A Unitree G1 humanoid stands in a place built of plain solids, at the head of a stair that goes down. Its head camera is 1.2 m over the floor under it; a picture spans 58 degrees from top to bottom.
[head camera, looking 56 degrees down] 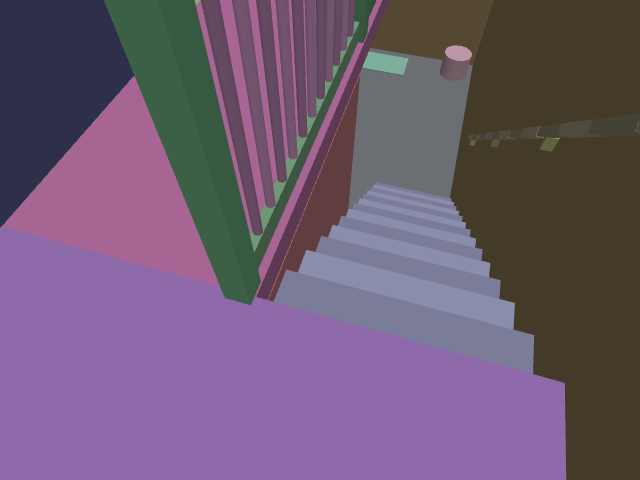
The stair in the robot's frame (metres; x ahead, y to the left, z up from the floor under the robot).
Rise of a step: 0.21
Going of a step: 0.23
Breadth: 0.90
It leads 17 degrees to the right of straight ahead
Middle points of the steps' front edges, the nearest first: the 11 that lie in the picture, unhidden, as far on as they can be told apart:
0.47 -0.24 0.00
0.69 -0.30 -0.21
0.91 -0.37 -0.41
1.13 -0.44 -0.62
1.35 -0.50 -0.83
1.57 -0.57 -1.03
1.79 -0.63 -1.24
2.01 -0.70 -1.45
2.23 -0.77 -1.66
2.45 -0.83 -1.86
2.67 -0.90 -2.07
